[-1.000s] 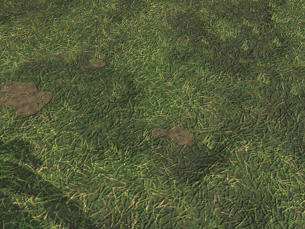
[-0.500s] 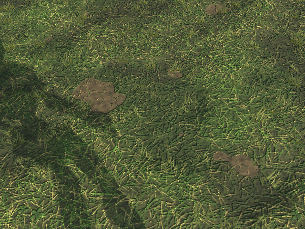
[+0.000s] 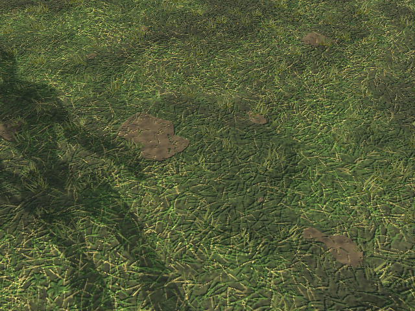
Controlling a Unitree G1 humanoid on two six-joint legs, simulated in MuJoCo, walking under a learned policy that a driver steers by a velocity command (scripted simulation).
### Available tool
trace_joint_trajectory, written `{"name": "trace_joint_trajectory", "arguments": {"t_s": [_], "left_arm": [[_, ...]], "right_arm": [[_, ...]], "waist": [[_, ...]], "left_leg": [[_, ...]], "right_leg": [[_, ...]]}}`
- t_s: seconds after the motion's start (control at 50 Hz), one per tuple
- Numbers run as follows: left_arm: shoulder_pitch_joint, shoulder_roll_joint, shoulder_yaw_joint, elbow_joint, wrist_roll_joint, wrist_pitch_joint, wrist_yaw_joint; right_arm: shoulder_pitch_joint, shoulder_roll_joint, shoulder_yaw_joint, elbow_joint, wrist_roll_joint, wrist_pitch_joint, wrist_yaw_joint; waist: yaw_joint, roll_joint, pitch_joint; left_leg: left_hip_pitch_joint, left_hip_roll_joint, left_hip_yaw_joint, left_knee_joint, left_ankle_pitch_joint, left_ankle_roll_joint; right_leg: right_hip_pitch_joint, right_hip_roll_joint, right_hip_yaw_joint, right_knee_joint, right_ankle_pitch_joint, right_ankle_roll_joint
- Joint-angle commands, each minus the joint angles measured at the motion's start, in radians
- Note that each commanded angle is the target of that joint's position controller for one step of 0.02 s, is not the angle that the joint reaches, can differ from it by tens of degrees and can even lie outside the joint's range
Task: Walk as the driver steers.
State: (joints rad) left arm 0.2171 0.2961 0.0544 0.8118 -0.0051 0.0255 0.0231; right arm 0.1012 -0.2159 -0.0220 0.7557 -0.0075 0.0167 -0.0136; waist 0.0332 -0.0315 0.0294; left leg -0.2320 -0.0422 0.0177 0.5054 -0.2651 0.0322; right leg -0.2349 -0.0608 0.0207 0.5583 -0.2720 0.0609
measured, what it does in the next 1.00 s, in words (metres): steps on the spot, turning right: right foot, then left foot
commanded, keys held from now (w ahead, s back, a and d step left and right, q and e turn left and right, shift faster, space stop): e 0.48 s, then no key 0.30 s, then q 0.22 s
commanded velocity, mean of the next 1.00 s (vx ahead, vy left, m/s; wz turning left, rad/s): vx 0.00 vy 0.00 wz -0.27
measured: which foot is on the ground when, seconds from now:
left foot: down 0.00-0.56, up 0.58-0.94, down 0.96-1.00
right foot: down 0.00-0.22, up 0.24-0.54, down 0.56-1.00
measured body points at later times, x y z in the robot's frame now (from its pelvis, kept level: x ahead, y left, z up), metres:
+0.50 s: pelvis -0.03 -0.01 +0.01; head +0.01 -0.03 +0.45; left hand +0.21 +0.21 -0.09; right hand +0.00 -0.32 -0.11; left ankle +0.00 +0.11 -0.73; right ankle -0.06 -0.14 -0.70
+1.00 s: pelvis -0.04 -0.05 +0.00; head -0.02 -0.05 +0.45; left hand +0.19 +0.14 -0.11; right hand -0.03 -0.35 -0.12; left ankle -0.01 +0.09 -0.74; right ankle -0.07 -0.14 -0.73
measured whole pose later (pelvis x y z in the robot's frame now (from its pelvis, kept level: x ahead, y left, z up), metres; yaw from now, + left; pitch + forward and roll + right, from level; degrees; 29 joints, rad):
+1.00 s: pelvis -0.04 -0.05 +0.00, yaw -17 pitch +0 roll -1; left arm 0.10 0.24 0.03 0.78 0.01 0.00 0.02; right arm 0.20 -0.28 -0.06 0.83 0.01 0.03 -0.02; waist -0.03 0.01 0.04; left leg -0.24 0.05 -0.02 0.55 -0.29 -0.03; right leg -0.24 0.03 -0.08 0.52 -0.28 -0.05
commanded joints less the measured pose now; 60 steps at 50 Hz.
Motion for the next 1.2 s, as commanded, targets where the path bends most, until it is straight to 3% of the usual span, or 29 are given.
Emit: {"name": "trace_joint_trajectory", "arguments": {"t_s": [0.02, 0.08, 0.18, 0.2, 0.22, 0.26, 0.28, 0.32, 0.38, 0.44, 0.52, 0.54, 0.56, 0.58, 0.6, 0.62, 0.66, 0.7, 0.74, 0.84, 0.94, 0.98, 1.0, 1.04, 1.08, 1.1, 1.14, 1.18, 1.2], "left_arm": [[-0.043, 0.188, 0.04, -0.082, 0.003, -0.012, 0.003], [-0.043, 0.167, 0.047, -0.085, -0.003, -0.015, 0.005], [-0.071, 0.17, 0.05, -0.121, 0.0, -0.028, 0.013], [-0.095, 0.159, 0.048, -0.135, -0.004, -0.025, 0.014], [-0.091, 0.137, 0.045, -0.15, -0.011, -0.019, 0.016], [-0.068, 0.112, 0.04, -0.168, -0.011, -0.008, 0.016], [-0.06, 0.155, 0.06, -0.163, -0.006, -0.003, 0.014], [-0.022, 0.14, 0.067, -0.139, -0.019, 0.017, 0.01], [-0.07, 0.089, 0.047, -0.161, -0.019, 0.028, 0.0], [-0.131, 0.056, 0.027, -0.209, -0.017, 0.025, -0.027], [-0.071, 0.091, 0.042, -0.21, -0.014, 0.036, -0.044], [-0.025, 0.097, 0.047, -0.191, -0.01, 0.039, -0.041], [0.015, 0.136, 0.061, -0.179, -0.007, 0.04, -0.031], [0.044, 0.232, 0.081, -0.192, -0.003, 0.037, -0.01], [0.016, 0.253, 0.075, -0.217, 0.035, 0.014, -0.016], [0.002, 0.201, 0.061, -0.214, 0.038, -0.01, -0.026], [-0.084, 0.156, 0.046, -0.198, 0.023, -0.035, -0.024], [-0.126, 0.106, 0.024, -0.19, 0.014, -0.041, -0.015], [-0.131, 0.08, 0.015, -0.178, 0.019, -0.046, -0.01], [-0.118, 0.066, 0.006, -0.118, 0.03, -0.043, -0.008], [-0.108, 0.134, 0.028, -0.077, 0.005, -0.028, 0.003], [-0.061, 0.125, 0.035, -0.081, 0.022, -0.031, 0.013], [-0.083, 0.113, 0.036, -0.09, 0.029, -0.03, 0.018], [-0.149, 0.061, 0.033, -0.115, 0.02, -0.023, 0.022], [-0.173, 0.025, 0.03, -0.138, -0.003, -0.035, 0.004], [-0.163, 0.031, 0.034, -0.142, -0.013, -0.053, -0.007], [-0.112, 0.056, 0.045, -0.129, -0.024, -0.089, -0.027], [0.012, 0.067, 0.058, -0.068, -0.018, -0.107, -0.033], [0.112, 0.138, 0.078, -0.04, 0.007, -0.11, -0.026]], "right_arm": [[0.051, -0.201, -0.066, -0.038, -0.004, -0.008, -0.017], [0.003, -0.164, -0.071, -0.046, -0.005, 0.005, -0.037], [0.041, -0.128, -0.079, -0.06, 0.0, 0.001, -0.026], [0.074, -0.144, -0.085, -0.051, -0.001, -0.007, -0.021], [0.084, -0.192, -0.1, -0.041, -0.006, -0.009, -0.019], [0.104, -0.245, -0.109, -0.044, -0.019, -0.014, -0.013], [0.1, -0.211, -0.091, -0.062, -0.026, -0.025, -0.015], [0.006, -0.205, -0.085, -0.082, -0.013, -0.038, -0.021], [0.021, -0.217, -0.087, -0.066, -0.009, -0.028, -0.036], [0.058, -0.247, -0.098, -0.053, -0.001, -0.013, -0.039], [0.056, -0.282, -0.108, -0.04, 0.029, -0.007, -0.021], [0.055, -0.265, -0.103, -0.032, 0.039, -0.007, -0.016], [0.112, -0.22, -0.089, -0.005, 0.031, -0.01, -0.008], [0.11, -0.14, -0.06, -0.027, -0.022, -0.014, 0.003], [0.042, -0.163, -0.066, -0.068, -0.015, -0.012, -0.008], [0.006, -0.217, -0.082, -0.062, 0.006, -0.003, -0.016], [0.039, -0.207, -0.087, -0.028, 0.014, 0.008, -0.027], [0.071, -0.206, -0.09, -0.006, 0.001, 0.013, -0.032], [0.1, -0.182, -0.083, 0.01, 0.009, 0.011, -0.029], [0.061, -0.142, -0.055, 0.02, 0.012, 0.01, -0.018], [0.073, -0.194, -0.061, 0.009, 0.013, 0.0, -0.011], [0.067, -0.273, -0.079, -0.002, 0.013, -0.001, -0.014], [0.075, -0.266, -0.084, 0.005, 0.027, 0.0, -0.013], [0.128, -0.238, -0.085, 0.015, 0.031, -0.004, -0.015], [0.172, -0.255, -0.09, 0.017, 0.03, -0.023, -0.016], [0.153, -0.26, -0.09, 0.009, 0.03, -0.036, -0.019], [0.086, -0.247, -0.086, -0.017, 0.04, -0.045, -0.022], [-0.005, -0.207, -0.074, -0.059, 0.042, -0.03, -0.022], [-0.03, -0.14, -0.057, -0.092, 0.041, -0.027, -0.023]], "waist": [[-0.074, 0.01, -0.053], [-0.05, -0.092, -0.033], [-0.06, -0.185, -0.064], [-0.073, -0.142, -0.075], [-0.055, -0.016, -0.075], [-0.06, 0.303, -0.077], [-0.058, 0.218, -0.078], [-0.005, 0.107, -0.04], [-0.037, 0.146, -0.028], [-0.073, 0.173, -0.074], [-0.039, 0.185, -0.105], [-0.017, 0.17, -0.107], [-0.014, 0.083, -0.117], [-0.03, -0.193, -0.135], [0.005, -0.242, -0.154], [0.028, -0.123, -0.145], [-0.027, -0.084, -0.096], [-0.055, -0.089, -0.095], [-0.064, -0.088, -0.116], [-0.022, -0.095, -0.086], [-0.046, -0.055, -0.03], [0.003, 0.082, -0.057], [-0.004, 0.147, -0.074], [-0.035, 0.189, -0.081], [-0.052, 0.25, 0.005], [-0.039, 0.283, 0.033], [0.003, 0.269, 0.035], [0.073, 0.191, -0.013], [0.095, 0.001, -0.039]], "left_leg": [[0.05, 0.146, -0.116, -0.071, 0.105, 0.061], [0.046, 0.047, 0.024, 0.053, 0.031, -0.004], [-0.04, 0.012, -0.01, 0.109, -0.056, 0.003], [0.015, 0.04, -0.03, 0.04, 0.006, 0.016], [0.083, 0.111, -0.086, -0.037, 0.041, 0.042], [0.154, 0.422, -0.412, -0.224, 0.214, 0.222], [0.135, 0.476, -0.437, -0.229, 0.326, 0.281], [0.088, 0.405, -0.263, -0.218, 0.321, 0.227], [0.099, 0.323, -0.093, -0.225, 0.313, 0.188], [0.142, 0.328, -0.013, -0.194, 0.364, 0.185], [0.124, 0.359, 0.007, -0.116, 0.389, 0.151], [0.081, 0.339, 0.033, -0.062, 0.342, 0.112], [-0.015, 0.295, 0.092, 0.041, 0.231, 0.04], [-0.258, 0.184, 0.176, 0.321, -0.181, -0.065], [-0.365, 0.095, 0.061, 0.525, -0.425, -0.106], [-0.363, 0.113, -0.02, 0.626, -0.4, -0.107], [-0.36, 0.126, -0.056, 0.612, -0.257, -0.093], [-0.297, 0.115, -0.06, 0.606, -0.14, -0.106], [-0.246, 0.112, -0.061, 0.532, -0.089, -0.116], [-0.09, 0.122, -0.044, 0.209, -0.097, -0.118], [-0.021, 0.093, -0.008, -0.029, 0.096, -0.064], [0.01, 0.15, -0.092, 0.021, 0.429, -0.008], [-0.021, 0.167, -0.148, 0.001, 0.395, 0.04], [-0.042, 0.209, -0.287, -0.097, -0.038, 0.119], [-0.054, 0.274, -0.489, -0.236, -0.476, 0.194], [-0.064, 0.304, -0.557, -0.277, -0.524, 0.208], [-0.077, 0.286, -0.538, -0.268, -0.462, 0.178], [-0.218, 0.162, -0.392, -0.158, -0.35, 0.093], [-0.404, 0.051, -0.242, 0.107, -0.3, 0.019]], "right_leg": [[-0.002, -0.029, 0.052, -0.049, 0.378, -0.065], [-0.103, -0.077, 0.195, -0.129, 0.226, -0.154], [-0.055, -0.132, 0.364, -0.159, 0.196, -0.22], [-0.09, -0.098, 0.336, -0.113, 0.18, -0.19], [-0.178, -0.027, 0.24, -0.027, 0.124, -0.134], [-0.36, 0.1, 0.028, 0.361, -0.298, -0.034], [-0.389, 0.06, 0.079, 0.576, -0.376, -0.02], [-0.385, 0.023, 0.094, 0.652, -0.267, -0.011], [-0.354, 0.007, 0.016, 0.522, -0.146, 0.021], [-0.246, 0.0, -0.034, 0.305, -0.154, 0.016], [-0.074, 0.041, -0.096, 0.04, -0.041, -0.039], [0.018, 0.066, -0.108, -0.08, 0.048, -0.069], [0.156, 0.054, -0.048, -0.169, 0.195, -0.103], [0.322, -0.186, 0.268, -0.192, 0.575, -0.185], [0.207, -0.371, 0.442, -0.204, 0.627, -0.399], [0.167, -0.321, 0.375, -0.223, 0.562, -0.412], [0.125, -0.205, 0.243, -0.232, 0.396, -0.308], [0.082, -0.17, 0.187, -0.236, 0.479, -0.284], [0.092, -0.15, 0.152, -0.239, 0.471, -0.283], [0.073, -0.145, 0.137, -0.258, 0.264, -0.28], [0.055, -0.148, 0.144, -0.208, 0.185, -0.238], [0.042, -0.054, 0.05, -0.121, 0.117, -0.164], [0.049, 0.006, -0.027, -0.073, 0.093, -0.128], [-0.014, 0.084, -0.098, 0.05, -0.176, -0.095], [-0.155, 0.124, -0.052, 0.137, -0.291, -0.109], [-0.175, 0.11, -0.013, 0.174, -0.271, -0.123], [-0.123, 0.081, 0.018, 0.071, -0.234, -0.144], [0.182, 0.072, -0.006, -0.147, -0.019, -0.135], [0.352, -0.084, 0.22, -0.249, -0.201, -0.166]]}}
